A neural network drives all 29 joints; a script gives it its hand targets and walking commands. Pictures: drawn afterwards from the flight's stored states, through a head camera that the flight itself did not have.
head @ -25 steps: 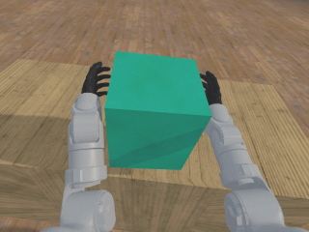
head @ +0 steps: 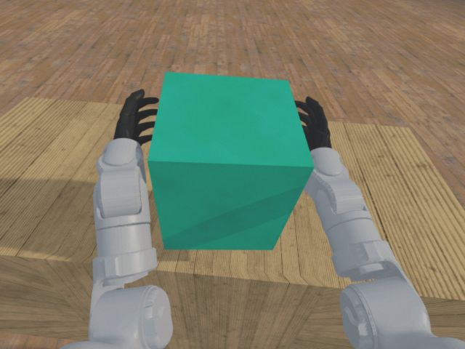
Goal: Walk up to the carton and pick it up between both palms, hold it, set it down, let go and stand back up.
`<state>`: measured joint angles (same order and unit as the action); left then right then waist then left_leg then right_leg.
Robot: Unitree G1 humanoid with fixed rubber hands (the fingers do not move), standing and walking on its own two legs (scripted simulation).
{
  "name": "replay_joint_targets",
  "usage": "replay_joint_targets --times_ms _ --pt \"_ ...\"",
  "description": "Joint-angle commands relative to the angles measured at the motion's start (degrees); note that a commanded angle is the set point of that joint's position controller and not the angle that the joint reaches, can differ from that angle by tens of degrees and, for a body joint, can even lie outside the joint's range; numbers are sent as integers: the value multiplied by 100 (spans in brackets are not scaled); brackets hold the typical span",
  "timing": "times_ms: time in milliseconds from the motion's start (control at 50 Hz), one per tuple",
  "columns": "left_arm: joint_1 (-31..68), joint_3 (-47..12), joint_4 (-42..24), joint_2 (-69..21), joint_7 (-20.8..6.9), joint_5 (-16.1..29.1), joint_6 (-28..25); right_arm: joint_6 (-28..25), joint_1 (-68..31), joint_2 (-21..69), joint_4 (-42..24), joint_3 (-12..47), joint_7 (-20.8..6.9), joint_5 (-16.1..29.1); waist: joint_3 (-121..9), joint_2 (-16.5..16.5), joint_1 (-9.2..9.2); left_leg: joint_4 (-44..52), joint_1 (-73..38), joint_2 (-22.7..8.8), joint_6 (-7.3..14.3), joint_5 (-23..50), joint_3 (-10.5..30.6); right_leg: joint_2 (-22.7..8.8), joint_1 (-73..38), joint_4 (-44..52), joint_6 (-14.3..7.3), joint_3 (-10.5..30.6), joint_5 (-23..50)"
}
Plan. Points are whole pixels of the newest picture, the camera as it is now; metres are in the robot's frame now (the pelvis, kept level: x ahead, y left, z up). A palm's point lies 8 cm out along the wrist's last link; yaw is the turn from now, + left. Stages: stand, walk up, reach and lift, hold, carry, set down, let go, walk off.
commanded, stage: reach and lift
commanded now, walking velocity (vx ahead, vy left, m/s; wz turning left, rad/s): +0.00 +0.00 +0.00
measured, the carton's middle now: (223, 168) +0.38 +0.00 +0.13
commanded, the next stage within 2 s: hold in 0.04 s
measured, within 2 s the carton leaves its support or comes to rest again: neither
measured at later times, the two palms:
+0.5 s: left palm (115, 137) +0.35 +0.16 +0.23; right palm (313, 141) +0.35 -0.14 +0.21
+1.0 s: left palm (120, 137) +0.35 +0.16 +0.23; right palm (314, 139) +0.36 -0.14 +0.21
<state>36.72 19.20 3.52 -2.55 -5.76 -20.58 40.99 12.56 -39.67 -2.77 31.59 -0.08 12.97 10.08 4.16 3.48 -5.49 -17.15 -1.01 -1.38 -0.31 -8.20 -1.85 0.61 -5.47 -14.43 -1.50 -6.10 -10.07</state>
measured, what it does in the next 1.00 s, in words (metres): stands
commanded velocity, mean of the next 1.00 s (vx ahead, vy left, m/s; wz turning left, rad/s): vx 0.00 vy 0.00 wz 0.00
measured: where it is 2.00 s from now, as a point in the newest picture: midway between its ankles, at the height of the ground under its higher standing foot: outside the picture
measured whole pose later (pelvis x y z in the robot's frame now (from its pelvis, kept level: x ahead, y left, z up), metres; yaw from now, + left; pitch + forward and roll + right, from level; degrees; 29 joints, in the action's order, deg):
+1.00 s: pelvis +0.00 +0.00 +0.00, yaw +0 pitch -11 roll +0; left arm 38.7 20.0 1.5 -2.5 -6.1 -22.4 46.8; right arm 17.0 -42.4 -2.7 31.6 -0.5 12.4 11.0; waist 3.8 3.5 -4.9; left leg -16.8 -1.8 -1.3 -0.2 -7.8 -2.2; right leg 0.7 -5.9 -14.6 -1.6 -5.6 -9.8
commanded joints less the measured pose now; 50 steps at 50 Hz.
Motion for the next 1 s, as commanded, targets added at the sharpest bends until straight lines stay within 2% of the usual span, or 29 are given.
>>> replay_joint_targets --times_ms 0,20,60,100,160,180,200,240,300,340,360,380,420,480,540,560,580,600,620,660,700,760,780,860,880,980 --pt "2815 -2316 79 -2490 -617 468 -43 -227 -3875 2863 -1261 1682 -529 140 -1525 -193 5 153 -572 280 132 757 -173 43 89 94 505 -5 1404" --pt "2844 -2413 33 -2549 -606 513 -21 -232 -3880 2793 -1295 1621 -553 155 -1602 -273 -33 138 -612 252 74 814 -176 101 159 103 439 -33 1219" --pt "3037 -2441 -67 -2589 -570 558 -3 -219 -4008 2763 -1297 1583 -617 176 -1615 -339 4 124 -659 224 52 844 -178 132 321 162 354 -61 778" --pt "3043 -2731 -422 -2721 -491 693 10 -257 -4076 2841 -1583 1735 -626 299 -2079 -505 -25 -87 -962 221 -39 1470 -152 173 197 80 317 -63 1158" --pt "3011 -2982 -662 -2847 -411 882 51 -236 -4369 2918 -2188 2063 -557 492 -2659 -445 -9 -290 -1159 246 -54 1883 -91 226 17 -5 346 -62 1592" --pt "2999 -3089 -751 -2857 -381 924 59 -211 -4327 2881 -2275 2113 -540 547 -2630 -535 -6 -299 -1158 244 -78 1923 -92 226 23 -19 344 -48 1611" --pt "2900 -2950 -527 -2760 -373 799 100 -115 -4176 2777 -1928 2013 -544 474 -2246 -481 -31 -227 -1026 236 -71 1759 -87 222 89 26 330 -35 1442" --pt "2827 -2558 -295 -2564 -417 556 210 21 -3933 2721 -1451 1766 -594 314 -1671 -354 44 49 -700 215 35 1062 -137 179 178 118 316 -26 784" --pt "2968 -2351 -197 -2451 -462 449 353 138 -3908 2626 -1086 1492 -691 182 -1335 -328 86 317 -375 149 114 449 -192 168 243 164 266 -17 178" --pt "3201 -2374 -92 -2552 -493 527 353 104 -4193 2699 -1211 1339 -740 109 -1429 -326 59 405 -201 139 130 123 -207 171 277 150 262 -35 -23" --pt "3237 -2342 70 -2612 -500 489 375 116 -4248 2686 -1070 1197 -759 50 -1271 -378 13 424 -159 126 120 76 -221 169 318 152 242 -44 -34" --pt "3283 -2336 60 -2623 -503 480 382 87 -4389 2689 -1151 1184 -774 65 -1384 -419 54 425 -178 133 122 56 -246 154 316 139 247 -36 -70" --pt "3272 -2284 90 -2657 -491 464 403 81 -4414 2626 -1049 1167 -820 117 -1490 -516 65 360 -279 133 75 271 -227 165 301 119 224 -18 24" --pt "3408 -2227 15 -2604 -501 501 354 55 -4542 2770 -1093 1268 -807 161 -1809 -444 90 236 -426 188 87 575 -266 167 237 113 271 -36 318" --pt "3497 -2346 -57 -2674 -488 586 292 66 -4552 2803 -1133 1275 -779 152 -2064 -485 20 190 -507 215 73 605 -255 151 184 111 280 -1 357" --pt "3499 -2317 -69 -2644 -477 592 274 63 -4565 2827 -1134 1301 -776 165 -2065 -475 57 180 -509 212 80 616 -251 158 202 99 270 0 335" --pt "3438 -2215 69 -2562 -472 518 296 108 -4479 2773 -959 1286 -781 150 -1853 -455 73 212 -461 209 89 572 -256 155 253 119 270 1 273" --pt "3379 -2166 115 -2572 -472 494 315 68 -4614 2809 -1128 1352 -781 154 -2016 -373 145 186 -494 222 140 567 -258 156 168 133 287 -6 299" --pt "3330 -2201 -10 -2573 -470 509 297 77 -4425 2800 -1052 1378 -772 185 -2009 -383 112 153 -571 198 108 751 -253 175 155 95 278 -2 474" --pt "3182 -2115 162 -2529 -509 446 343 79 -4515 2805 -1132 1406 -718 189 -1866 -228 157 130 -579 237 149 824 -275 182 86 145 319 -5 554" --pt "3175 -2263 -188 -2562 -536 537 301 70 -4328 2851 -1208 1502 -646 264 -2070 -229 40 40 -701 250 83 1245 -262 222 -60 76 357 -47 1046" --pt "3255 -2310 -186 -2540 -582 516 306 136 -4209 2781 -1125 1524 -613 333 -1731 -400 -4 77 -570 291 10 1132 -266 170 -14 130 351 -12 934" --pt "3226 -2274 -176 -2548 -594 508 311 122 -4326 2886 -1280 1573 -602 308 -1782 -280 33 83 -546 302 65 1087 -261 154 -34 137 368 -4 987" --pt "3066 -2299 -199 -2558 -637 479 370 131 -4389 2886 -1514 1736 -566 414 -1770 -257 97 33 -579 287 60 1241 -261 187 -124 99 363 -12 1144" --pt "3114 -2282 -211 -2475 -643 446 366 181 -4289 2876 -1357 1743 -541 409 -1673 -256 61 49 -588 291 70 1198 -240 157 -63 109 389 1 1170" --pt "3009 -2524 -654 -2542 -665 611 353 183 -4173 2959 -1907 2136 -405 687 -2145 -364 30 -161 -804 359 -24 1767 -222 163 -446 -64 448 36 1971"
